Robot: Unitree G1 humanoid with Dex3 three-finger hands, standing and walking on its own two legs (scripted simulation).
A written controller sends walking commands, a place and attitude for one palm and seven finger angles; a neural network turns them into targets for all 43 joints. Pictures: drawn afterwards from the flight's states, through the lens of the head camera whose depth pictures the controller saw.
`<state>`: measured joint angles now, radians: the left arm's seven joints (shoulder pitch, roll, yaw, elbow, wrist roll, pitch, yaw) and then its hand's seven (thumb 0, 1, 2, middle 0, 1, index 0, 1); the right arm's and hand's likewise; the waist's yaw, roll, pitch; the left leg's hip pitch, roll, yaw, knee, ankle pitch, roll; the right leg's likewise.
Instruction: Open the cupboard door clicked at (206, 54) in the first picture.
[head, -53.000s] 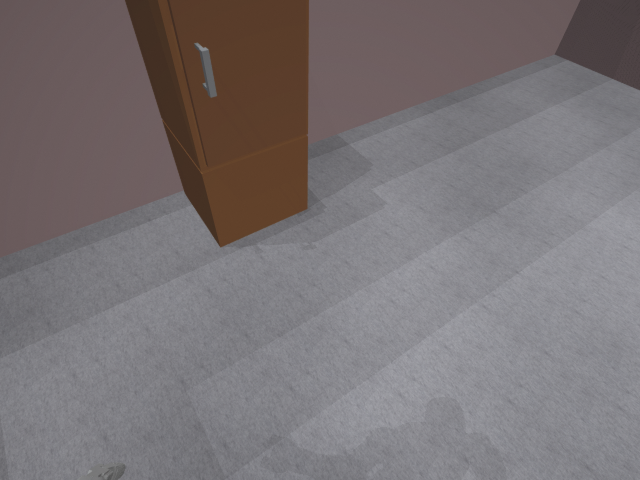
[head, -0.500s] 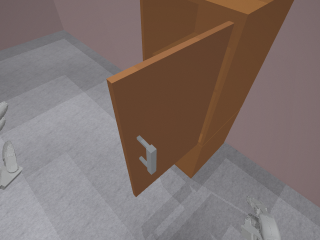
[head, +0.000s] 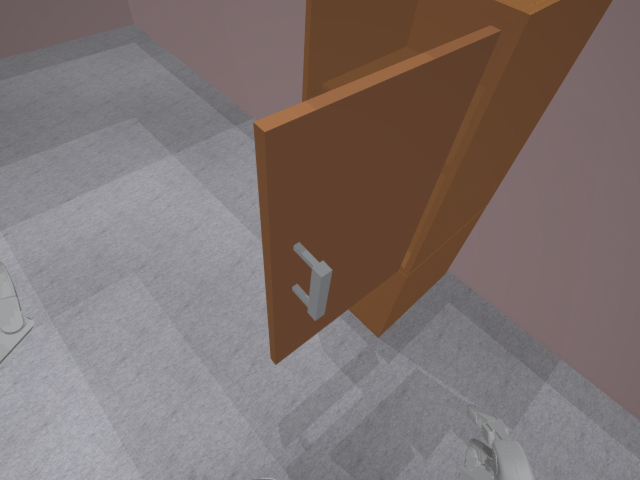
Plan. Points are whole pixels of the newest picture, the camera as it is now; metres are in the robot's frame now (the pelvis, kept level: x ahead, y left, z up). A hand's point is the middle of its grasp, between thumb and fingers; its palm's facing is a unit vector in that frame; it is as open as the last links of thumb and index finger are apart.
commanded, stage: step back with the hand held close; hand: left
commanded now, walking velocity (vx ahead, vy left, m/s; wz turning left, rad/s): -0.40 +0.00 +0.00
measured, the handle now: (309, 282) +0.38 +0.05 -0.01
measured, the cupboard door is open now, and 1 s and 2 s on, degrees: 87 87 87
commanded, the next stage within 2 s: stop stepping back and stand still in 0.18 s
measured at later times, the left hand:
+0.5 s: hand out of the picture +0.07 +0.20 +0.16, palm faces +0.43 -0.78 -0.46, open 7.4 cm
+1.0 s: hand out of the picture -0.03 +0.22 +0.16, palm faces +0.46 -0.77 -0.43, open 7.5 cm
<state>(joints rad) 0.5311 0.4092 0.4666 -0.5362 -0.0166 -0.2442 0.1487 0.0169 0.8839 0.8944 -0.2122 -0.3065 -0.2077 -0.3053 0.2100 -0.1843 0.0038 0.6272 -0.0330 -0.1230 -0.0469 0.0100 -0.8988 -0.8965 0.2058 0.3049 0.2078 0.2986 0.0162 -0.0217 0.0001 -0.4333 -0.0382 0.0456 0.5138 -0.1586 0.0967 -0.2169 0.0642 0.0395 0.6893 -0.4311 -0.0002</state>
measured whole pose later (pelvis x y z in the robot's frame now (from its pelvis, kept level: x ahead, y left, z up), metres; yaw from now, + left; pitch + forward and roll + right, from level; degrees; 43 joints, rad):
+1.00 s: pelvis -0.23 -0.04 +0.00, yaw +0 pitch -1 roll +0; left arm 0.51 0.37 0.39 -0.44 -0.01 -0.18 0.15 0.02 0.88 0.89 -0.21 -0.31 -0.21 -0.31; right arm 0.27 -0.17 0.03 0.67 -0.01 -0.09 -0.06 0.01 -0.90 -0.90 0.21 0.31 0.21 0.30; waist 0.02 0.01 -0.02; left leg -0.33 0.01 0.03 0.82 -0.45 0.02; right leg -0.27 0.03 -0.10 0.57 -0.30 -0.08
